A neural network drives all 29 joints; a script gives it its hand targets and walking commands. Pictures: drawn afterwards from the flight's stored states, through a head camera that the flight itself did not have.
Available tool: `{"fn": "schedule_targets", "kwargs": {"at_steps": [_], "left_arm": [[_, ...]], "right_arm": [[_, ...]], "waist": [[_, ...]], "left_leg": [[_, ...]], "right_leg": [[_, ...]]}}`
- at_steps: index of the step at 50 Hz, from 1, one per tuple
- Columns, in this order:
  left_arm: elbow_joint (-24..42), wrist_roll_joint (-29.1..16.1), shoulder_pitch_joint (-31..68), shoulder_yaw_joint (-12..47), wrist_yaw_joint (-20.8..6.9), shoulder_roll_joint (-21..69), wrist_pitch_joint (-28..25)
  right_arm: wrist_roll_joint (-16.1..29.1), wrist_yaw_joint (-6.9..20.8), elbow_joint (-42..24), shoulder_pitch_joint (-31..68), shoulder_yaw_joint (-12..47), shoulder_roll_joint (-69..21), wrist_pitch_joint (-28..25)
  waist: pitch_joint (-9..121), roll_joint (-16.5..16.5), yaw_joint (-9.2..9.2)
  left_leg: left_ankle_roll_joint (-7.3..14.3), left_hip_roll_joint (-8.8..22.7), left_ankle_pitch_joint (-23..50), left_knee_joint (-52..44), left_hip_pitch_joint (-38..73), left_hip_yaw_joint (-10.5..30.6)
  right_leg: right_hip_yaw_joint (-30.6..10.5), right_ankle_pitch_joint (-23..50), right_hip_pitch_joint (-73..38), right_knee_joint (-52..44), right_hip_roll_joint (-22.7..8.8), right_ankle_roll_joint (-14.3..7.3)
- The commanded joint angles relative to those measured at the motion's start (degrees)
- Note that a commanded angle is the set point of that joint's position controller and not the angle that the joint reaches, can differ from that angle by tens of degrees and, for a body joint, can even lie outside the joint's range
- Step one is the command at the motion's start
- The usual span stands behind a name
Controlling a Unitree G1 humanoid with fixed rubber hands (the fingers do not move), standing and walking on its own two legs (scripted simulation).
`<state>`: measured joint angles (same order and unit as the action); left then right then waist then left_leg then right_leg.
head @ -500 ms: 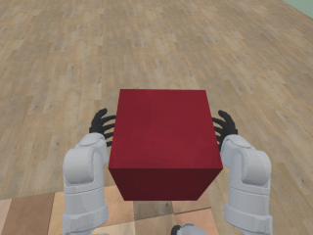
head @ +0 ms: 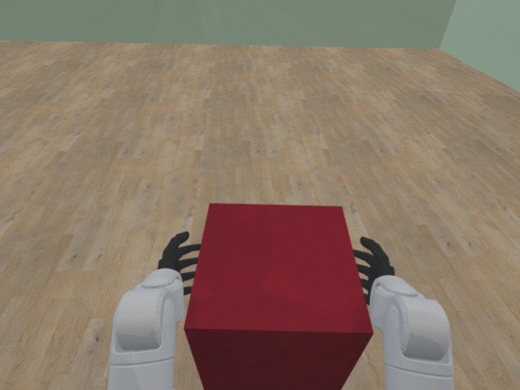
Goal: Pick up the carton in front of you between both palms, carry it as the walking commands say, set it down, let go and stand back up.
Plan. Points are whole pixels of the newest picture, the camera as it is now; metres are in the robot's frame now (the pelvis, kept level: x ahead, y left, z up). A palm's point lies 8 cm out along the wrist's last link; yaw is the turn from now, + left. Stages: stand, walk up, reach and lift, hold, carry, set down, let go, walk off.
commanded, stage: carry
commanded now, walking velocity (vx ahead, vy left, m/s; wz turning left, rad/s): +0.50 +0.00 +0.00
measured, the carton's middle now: (273, 303) +0.27 +0.00 +0.02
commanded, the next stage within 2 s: none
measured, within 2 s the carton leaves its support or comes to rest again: neither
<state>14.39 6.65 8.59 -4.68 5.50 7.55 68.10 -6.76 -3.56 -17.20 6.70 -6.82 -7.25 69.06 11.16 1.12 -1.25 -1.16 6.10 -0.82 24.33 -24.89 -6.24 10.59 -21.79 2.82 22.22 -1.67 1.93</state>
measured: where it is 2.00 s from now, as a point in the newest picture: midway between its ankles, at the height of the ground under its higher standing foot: (249, 223)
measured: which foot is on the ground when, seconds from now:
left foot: up 0.00-0.04, down 0.06-0.56, up 0.58-0.96, down 0.98-1.00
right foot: down 0.00-0.06, up 0.08-0.52, down 0.54-0.98, up 1.00-1.00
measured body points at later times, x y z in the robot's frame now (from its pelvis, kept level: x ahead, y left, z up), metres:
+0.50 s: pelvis +0.30 +0.05 -0.04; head +0.33 +0.06 +0.40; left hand +0.69 +0.20 +0.07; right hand +0.68 -0.10 +0.07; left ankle +0.12 +0.11 -0.76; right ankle +0.46 -0.03 -0.75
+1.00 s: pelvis +0.66 +0.08 -0.06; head +0.68 +0.08 +0.39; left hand +1.02 +0.23 +0.07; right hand +1.02 -0.07 +0.07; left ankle +0.78 +0.15 -0.77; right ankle +0.48 -0.01 -0.74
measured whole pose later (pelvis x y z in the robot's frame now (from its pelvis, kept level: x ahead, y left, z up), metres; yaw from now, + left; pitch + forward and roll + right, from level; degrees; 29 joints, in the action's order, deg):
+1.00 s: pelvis +0.66 +0.08 -0.06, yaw -1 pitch +4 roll +1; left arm 0.6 2.4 34.2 -12.2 6.9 1.1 66.3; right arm -5.0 -6.6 -2.7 33.5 -11.5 -3.6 67.4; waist 1.7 -1.2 -0.1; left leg 4.3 -1.5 -3.7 30.5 -29.7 -8.6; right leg 4.3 -28.9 6.8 42.4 -0.6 -1.8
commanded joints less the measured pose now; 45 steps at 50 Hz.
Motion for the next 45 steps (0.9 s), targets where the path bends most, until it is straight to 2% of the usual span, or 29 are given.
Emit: {"fn": "schedule_targets", "kwargs": {"at_steps": [1, 2, 3, 4, 5, 6, 7, 8, 10, 12, 17, 20, 22, 24, 25, 26, 27, 28, 29, 30, 31, 32, 33, 35, 38, 43, 45], "left_arm": [[2.5, -23.0, 35.1, 39.5, -13.7, 44.6, -0.2], [0.9, -22.7, 36.7, 38.5, -13.1, 42.6, 0.2], [-1.2, -22.5, 38.0, 37.2, -12.5, 40.5, 0.7], [-1.9, -23.8, 41.9, 37.6, -12.0, 42.2, 1.6], [-4.0, -24.5, 45.6, 37.0, -11.7, 42.6, 1.7], [-5.8, -25.2, 48.8, 36.2, -11.4, 44.0, 1.3], [-7.4, -25.6, 52.0, 35.2, -11.1, 45.4, 0.6], [-8.8, -25.9, 53.9, 34.4, -10.6, 46.3, 0.0], [-11.3, -26.4, 59.4, 32.9, -9.7, 47.9, -0.9], [-14.7, -26.4, 62.6, 31.5, -9.0, 48.6, -1.4], [-21.9, -25.9, 68.2, 27.3, -8.6, 51.0, -2.3], [-23.2, -26.0, 71.5, 25.7, -8.9, 52.9, -2.3], [-22.8, -26.0, 72.9, 25.2, -9.1, 53.8, -1.9], [-22.2, -25.9, 72.5, 24.6, -9.3, 54.1, -1.3], [-21.9, -25.9, 71.5, 24.4, -9.5, 54.1, -1.0], [-21.2, -25.7, 71.0, 24.2, -9.8, 54.5, -0.8], [-20.9, -25.7, 69.2, 23.7, -10.4, 54.8, -0.5], [-21.2, -24.6, 69.1, 23.5, -10.5, 53.1, -0.5], [-22.0, -25.1, 65.9, 23.8, -10.8, 54.6, -0.4], [-18.9, -26.2, 66.6, 25.3, -11.3, 56.9, -0.7], [-14.6, -27.6, 69.4, 27.2, -11.7, 59.0, -0.9], [-10.7, -28.9, 71.9, 29.0, -11.9, 60.7, -1.0], [-7.6, -30.1, 72.7, 30.5, -12.1, 61.5, -1.0], [-3.4, -30.8, 70.6, 33.0, -12.2, 61.1, -1.2], [-1.2, -30.3, 64.8, 35.4, -12.8, 57.9, -1.4], [-4.2, -29.1, 59.7, 36.7, -13.9, 50.6, -1.4], [-7.4, -28.1, 58.2, 35.6, -13.8, 48.3, -1.2]], "right_arm": [[22.9, 12.8, -0.2, 35.1, 40.3, -43.8, -0.6], [23.0, 12.3, 2.0, 35.9, 39.0, -41.5, -0.4], [23.0, 11.6, 4.8, 36.1, 37.0, -38.5, -0.2], [22.3, 11.0, 6.0, 39.0, 35.1, -35.7, -0.3], [22.8, 10.6, 7.2, 41.9, 34.6, -36.7, -0.4], [24.0, 10.5, 7.1, 46.6, 34.5, -38.3, -0.7], [25.4, 10.5, 7.3, 51.7, 34.7, -40.2, -1.1], [26.8, 10.5, 7.4, 56.3, 35.3, -42.3, -1.6], [28.6, 10.4, 9.6, 63.2, 34.7, -44.3, -2.7], [29.0, 10.0, 14.0, 66.1, 32.8, -45.4, -3.3], [28.4, 9.6, 22.4, 71.8, 28.8, -48.7, -4.0], [28.7, 9.5, 23.5, 75.7, 28.0, -51.4, -4.0], [28.9, 9.2, 23.1, 77.1, 27.9, -52.9, -3.7], [28.9, 9.0, 22.1, 77.2, 28.1, -54.0, -3.2], [28.7, 8.9, 21.6, 76.9, 28.2, -54.5, -2.9], [28.3, 8.9, 21.1, 76.0, 28.6, -55.1, -2.7], [28.1, 8.9, 20.1, 75.9, 28.8, -55.1, -2.6], [27.3, 9.0, 20.5, 74.1, 28.7, -57.3, -1.6], [26.5, 8.9, 20.3, 72.4, 28.4, -56.5, -1.3], [26.3, 8.7, 18.0, 73.0, 29.7, -57.1, -1.4], [26.1, 8.5, 15.2, 73.8, 30.1, -58.0, -1.7], [25.6, 8.1, 12.9, 73.6, 30.3, -58.3, -2.0], [25.0, 7.7, 11.0, 71.7, 30.8, -58.1, -2.2], [23.9, 7.0, 8.9, 66.5, 32.5, -57.5, -2.6], [22.0, 6.5, 6.8, 60.6, 35.2, -55.1, -3.3], [21.8, 6.8, 6.0, 60.7, 38.4, -49.5, -3.3], [22.3, 7.4, 8.2, 60.6, 38.0, -47.7, -2.5]], "waist": [[1.8, -4.5, 0.14], [4.8, -1.2, 1.6], [6.8, 8.5, 3.44], [9.9, 21.6, 3.79], [8.7, 18.5, 4.41], [8.7, 13.6, 4.41], [9.9, 7.4, 3.71], [9.6, 4.3, 2.99], [10.7, 5.6, 2.24], [10.7, 6.4, 2.09], [9.2, 3.7, 4.06], [8.0, 4.5, 4.92], [7.4, 5.2, 5.22], [10.0, 6.9, 3.41], [13.3, 7.6, 1.02], [17.4, 4.7, -1.76], [20.2, -0.5, -3.06], [27.8, -16.5, -1.1], [29.6, -16.6, -2.73], [26.1, -13.1, -3.18], [21.8, -6.8, -2.62], [19.9, -3.9, -1.9], [19.6, -2.9, -1.63], [19.9, -3.9, -1.29], [18.9, -6.5, -2.02], [13.8, -9.5, -3.01], [11.6, -10.8, -2.87]], "left_leg": [[0.6, -3.2, -4.6, -1.5, 9.0, -4.8], [0.4, -2.8, -7.6, 0.2, 18.1, -3.5], [0.2, 4.7, -6.5, -0.4, 23.5, 6.9], [7.7, 15.0, -8.2, -5.4, 36.1, 29.2], [11.4, 16.6, -11.6, -8.0, 36.2, 35.1], [11.8, 15.3, -9.2, -6.8, 34.5, 32.2], [11.3, 13.7, -7.9, -4.8, 32.6, 27.7], [10.6, 12.6, -6.9, -5.5, 28.7, 22.9], [10.2, 10.6, -6.4, -6.3, 25.1, 16.7], [11.1, 9.5, -3.3, -6.2, 25.5, 13.6], [12.6, 7.1, 11.6, -2.6, 31.7, 9.8], [11.8, 4.8, 19.8, -1.6, 32.5, 7.0], [10.4, 3.6, 26.7, -0.8, 34.1, 4.9], [8.2, 2.8, 38.9, 3.9, 33.7, 2.3], [6.4, 2.7, 42.5, 10.9, 32.6, 0.9], [4.7, 1.3, 37.2, 22.0, 27.8, -1.8], [4.0, -0.9, 15.9, 32.0, 15.1, 0.0], [1.5, -9.6, -26.1, 49.5, -3.7, 3.0], [1.6, -11.0, -30.6, 60.5, -13.8, 7.6], [2.6, -8.1, -28.3, 60.9, -18.1, 9.0], [3.1, -6.5, -25.4, 55.7, -19.0, 8.4], [3.1, -5.2, -23.1, 51.1, -18.6, 8.3], [3.0, -4.6, -21.5, 48.3, -16.6, 7.9], [2.5, -4.1, -21.0, 42.6, -15.8, 6.5], [1.7, -4.3, -19.6, 32.8, -18.1, 3.5], [2.0, -7.6, -4.8, 13.8, -11.7, -2.1], [3.1, -8.9, 0.4, 6.3, -5.5, -3.8]], "right_leg": [[-4.8, 7.4, 4.2, 5.0, -8.8, -5.8], [-2.1, 8.8, 8.7, 16.6, -6.5, -4.4], [0.9, 1.3, 15.8, 31.6, -3.7, -2.2], [-1.0, -7.2, 33.1, 44.0, 2.8, -0.1], [-5.7, -9.8, 41.4, 49.8, 1.7, -1.4], [-7.9, -9.2, 43.1, 52.8, -0.2, -2.7], [-8.9, -5.8, 42.8, 53.6, -1.9, -3.8], [-9.5, -1.5, 41.2, 49.8, -3.5, -4.3], [-9.0, 5.6, 38.9, 47.9, -3.6, -4.4], [-8.4, 9.0, 41.1, 45.3, -3.4, -4.1], [-6.2, 13.4, 46.9, 31.6, -1.9, -4.6], [-3.2, 19.0, 42.6, 20.5, 0.4, -5.5], [-1.2, 22.9, 38.0, 13.0, 1.8, -6.3], [1.2, 24.2, 26.2, 7.6, 4.8, -7.6], [2.0, 23.9, 16.3, 5.6, 6.0, -7.7], [1.9, 25.9, 3.3, 1.8, 4.9, -7.4], [-7.5, 29.3, -10.5, 5.4, -3.4, -6.9], [-35.3, 44.4, -28.6, 8.1, -20.9, -18.0], [-43.1, 36.3, -32.0, 4.3, -22.0, -23.5], [-38.3, 35.3, -29.1, 3.4, -19.1, -21.6], [-32.5, 37.0, -24.1, 2.8, -16.9, -18.0], [-29.3, 38.4, -20.4, 2.3, -16.1, -16.3], [-27.0, 36.7, -17.8, 1.6, -15.3, -15.1], [-23.6, 37.2, -16.5, 1.0, -14.2, -14.2], [-18.5, 45.8, -17.5, 1.9, -12.7, -14.5], [-9.7, 52.8, -13.6, 2.6, -7.2, -11.7], [-7.5, 53.8, -11.4, 3.8, -6.6, -10.2]]}}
